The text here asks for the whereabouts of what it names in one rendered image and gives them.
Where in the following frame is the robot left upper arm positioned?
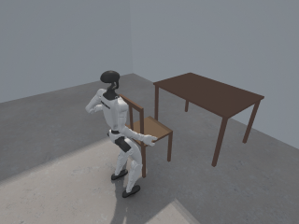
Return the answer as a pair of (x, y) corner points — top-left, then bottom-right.
(85, 89), (106, 114)

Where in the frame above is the robot left foot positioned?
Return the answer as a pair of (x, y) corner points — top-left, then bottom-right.
(111, 169), (128, 181)

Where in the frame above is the robot right upper arm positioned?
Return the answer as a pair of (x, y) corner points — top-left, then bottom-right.
(115, 99), (128, 134)

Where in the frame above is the right robot hand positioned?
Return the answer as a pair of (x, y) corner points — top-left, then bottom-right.
(143, 134), (158, 147)

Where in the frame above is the left robot forearm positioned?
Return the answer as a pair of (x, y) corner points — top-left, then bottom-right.
(94, 105), (103, 113)

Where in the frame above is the chair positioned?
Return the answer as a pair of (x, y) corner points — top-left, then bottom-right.
(119, 94), (173, 178)

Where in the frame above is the robot foot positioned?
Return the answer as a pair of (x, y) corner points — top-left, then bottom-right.
(122, 185), (140, 199)
(111, 169), (128, 181)

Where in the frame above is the table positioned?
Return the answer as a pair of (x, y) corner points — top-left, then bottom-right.
(153, 72), (264, 167)

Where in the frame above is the right robot forearm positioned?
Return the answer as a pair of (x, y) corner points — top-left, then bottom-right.
(121, 127), (145, 142)

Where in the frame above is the robot right foot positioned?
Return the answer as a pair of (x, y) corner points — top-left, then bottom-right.
(122, 185), (140, 199)

